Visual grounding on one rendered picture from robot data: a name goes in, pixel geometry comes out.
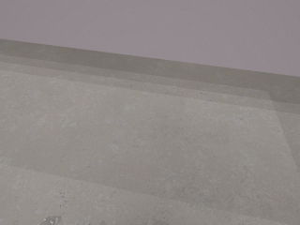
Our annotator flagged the left robot hand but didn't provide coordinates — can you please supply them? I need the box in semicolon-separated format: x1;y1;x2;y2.
38;216;62;225

